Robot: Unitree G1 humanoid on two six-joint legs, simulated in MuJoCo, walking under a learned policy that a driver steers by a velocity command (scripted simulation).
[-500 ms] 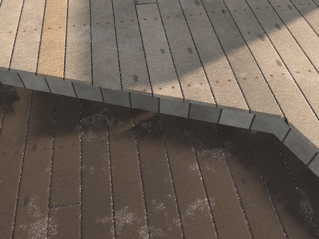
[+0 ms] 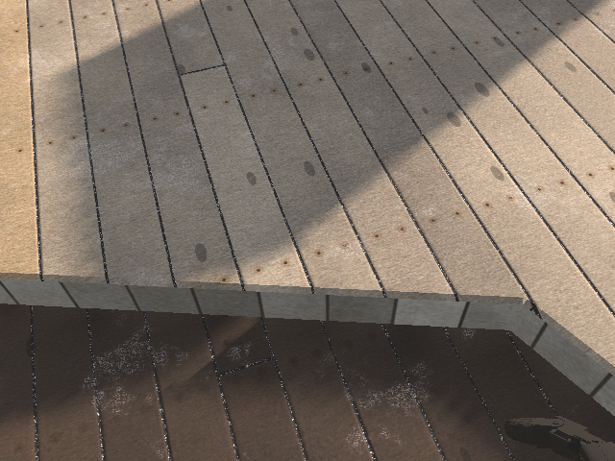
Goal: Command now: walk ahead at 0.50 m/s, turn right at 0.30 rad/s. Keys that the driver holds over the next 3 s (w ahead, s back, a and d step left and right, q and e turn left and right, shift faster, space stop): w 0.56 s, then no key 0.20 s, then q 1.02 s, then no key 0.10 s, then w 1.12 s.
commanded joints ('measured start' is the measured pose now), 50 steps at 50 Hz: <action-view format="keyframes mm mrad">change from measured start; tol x32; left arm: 1 -30 176 33 -43 10 -23 3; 24 -521 36 -42 -200 13 7 -51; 30 -41 175 4 -71 67 -39 -1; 50 -172 128 2 -23 12 33 36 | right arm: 1 166 -146 -44 -9 11 -32 -22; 31 621 -11 -6 199 73 -38 -43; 50 222 -47 -28 151 7 66 -42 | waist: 1 -140 -118 -96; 4 -133 312 -389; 25 -148 53 27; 31 -40 -317 -388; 50 -90 -111 -50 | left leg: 1 304 -68 24 -88 -64 64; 4 899 422 -766 -245 -163 285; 9 452 204 -310 -371 -32 176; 28 653 164 -58 -125 662 120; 30 375 65 13 326 188 67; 31 106 -103 30 639 -553 37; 50 187 16 25 197 -368 10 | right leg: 1 -22 -245 69 254 1053 -23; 4 -565 34 -87 1029 -171 38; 25 -638 -166 -251 319 290 68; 29 -188 -135 -239 171 338 -12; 31 233 -602 333 166 838 -228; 38 -299 -345 -146 38 1095 -81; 50 -234 -437 -163 55 568 -122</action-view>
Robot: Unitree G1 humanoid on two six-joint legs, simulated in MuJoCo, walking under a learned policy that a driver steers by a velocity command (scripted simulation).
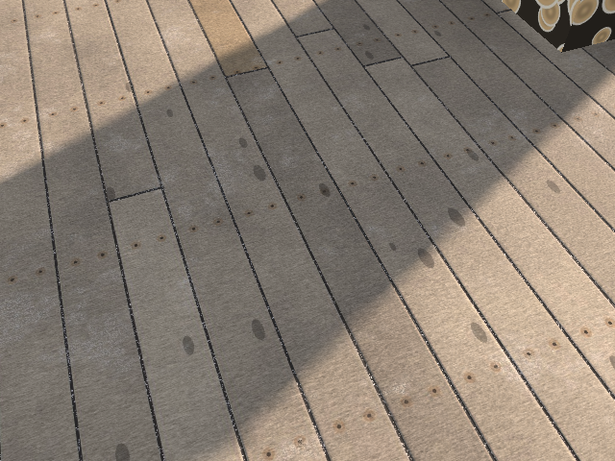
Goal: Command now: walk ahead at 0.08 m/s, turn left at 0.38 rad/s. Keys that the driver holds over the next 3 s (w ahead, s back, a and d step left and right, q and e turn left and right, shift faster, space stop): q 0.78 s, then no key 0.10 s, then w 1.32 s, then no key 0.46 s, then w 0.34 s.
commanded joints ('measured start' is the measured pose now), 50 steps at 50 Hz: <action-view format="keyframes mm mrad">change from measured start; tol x16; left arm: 1 57 169 48 -33 2 14 15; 33 42 198 53 -166 -12 42 29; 38 -167 173 38 -246 0 51 9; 50 41 223 58 -150 13 34 -29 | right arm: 1 5 -70 -19 -62 2 -3 0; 8 147 -272 -81 -76 1 -27 -8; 50 -70 -153 -37 -169 -3 34 44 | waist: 1 19 -101 -54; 5 -14 -77 -70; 8 -59 271 -61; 11 16 34 -9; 31 20 122 -98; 34 -8 -222 -91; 50 63 -204 -5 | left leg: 1 3 5 18 -19 -65 16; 6 210 18 -52 -380 202 75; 8 302 387 -513 -453 880 321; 13 285 159 -281 -433 702 237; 32 148 51 -524 -372 360 116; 35 -109 -176 -149 167 -233 -9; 39 -90 -111 -128 437 -55 -34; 50 38 -82 -48 -60 -150 -12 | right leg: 1 67 -353 201 -75 409 -154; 5 51 -336 148 58 361 -79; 8 -336 5 62 585 -458 94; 14 -346 -41 188 708 -194 128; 28 -193 9 227 350 -229 112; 32 55 32 211 -23 -78 82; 34 210 -355 591 -216 -29 -33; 37 -81 -353 468 -173 153 -134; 44 200 -277 310 -69 445 -131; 50 130 -283 367 -211 -197 -123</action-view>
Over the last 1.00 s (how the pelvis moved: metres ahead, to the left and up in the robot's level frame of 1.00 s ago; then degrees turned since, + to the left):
0.42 -0.02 0.01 3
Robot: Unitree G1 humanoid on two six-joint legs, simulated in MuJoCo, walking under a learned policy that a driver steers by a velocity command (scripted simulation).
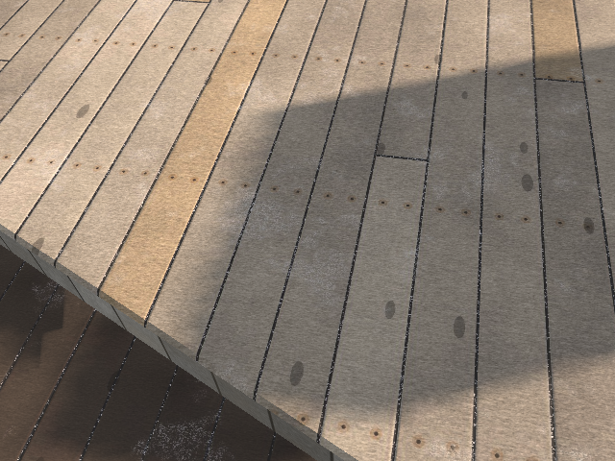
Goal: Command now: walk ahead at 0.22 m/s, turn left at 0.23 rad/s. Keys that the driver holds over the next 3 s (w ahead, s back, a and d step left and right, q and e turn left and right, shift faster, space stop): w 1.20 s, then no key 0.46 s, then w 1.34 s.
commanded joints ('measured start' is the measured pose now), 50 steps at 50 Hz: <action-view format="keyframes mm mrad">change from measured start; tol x64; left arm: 1 44 183 48 -9 9 -7 -18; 28 -582 -36 -67 -382 -11 -37 -18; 34 359 300 69 -46 14 -7 -21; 50 219 1 6 128 -38 -126 -10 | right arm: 1 -54 -47 6 -65 -1 -33 -2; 50 -139 62 56 -160 1 -131 8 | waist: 1 29 -204 -15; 50 -7 -43 -78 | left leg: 1 -9 -8 80 -193 -46 38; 28 578 351 -42 -764 619 205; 32 72 263 102 -381 1799 185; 35 -183 -122 -177 788 215 78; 50 -418 61 160 75 575 78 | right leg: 1 67 -225 259 -205 -177 -172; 26 -1475 -86 112 1478 -638 -77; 33 273 52 148 672 -209 -172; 35 262 -300 1039 100 136 -246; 50 12 -61 97 -212 599 -73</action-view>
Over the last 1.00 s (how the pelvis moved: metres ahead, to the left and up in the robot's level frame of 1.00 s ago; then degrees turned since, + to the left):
-0.02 -0.02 0.01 31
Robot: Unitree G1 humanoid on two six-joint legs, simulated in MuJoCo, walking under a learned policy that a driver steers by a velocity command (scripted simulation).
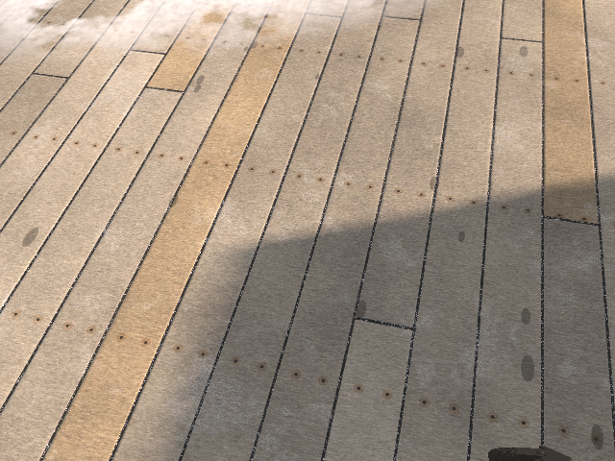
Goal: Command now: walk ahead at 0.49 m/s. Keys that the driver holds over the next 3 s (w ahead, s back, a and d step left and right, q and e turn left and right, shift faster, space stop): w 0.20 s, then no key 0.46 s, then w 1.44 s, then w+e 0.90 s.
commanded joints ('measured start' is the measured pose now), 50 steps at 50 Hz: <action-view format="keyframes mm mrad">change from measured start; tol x32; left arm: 1 34 104 15 -67 -6 -24 11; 50 -134 193 57 -60 1 52 7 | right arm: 1 -14 -46 -11 -28 11 -6 17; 8 -112 -87 -13 -50 6 -10 14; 13 413 -227 -68 133 -32 -36 -42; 50 341 -58 -43 217 2 -14 -18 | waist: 1 -3 -43 -85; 14 -101 142 -397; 50 -92 -96 18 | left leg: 1 157 -38 99 -167 140 -12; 11 576 -125 96 -618 -49 93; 14 1275 436 -576 -548 872 409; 19 675 204 -165 -811 605 211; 30 714 125 -36 -736 548 100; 37 420 -88 58 -424 -535 12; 50 773 -64 95 -616 -276 -14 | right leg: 1 93 -157 103 -204 625 41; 11 335 -265 123 263 1276 72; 12 164 -234 110 478 1081 71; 14 -385 32 151 1098 -361 108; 35 158 -291 250 79 376 36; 39 39 -416 587 -248 -403 -160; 50 -255 -258 250 -163 -340 -59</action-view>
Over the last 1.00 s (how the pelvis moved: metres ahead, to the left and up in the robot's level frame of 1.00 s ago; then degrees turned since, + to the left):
0.48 -0.09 0.12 1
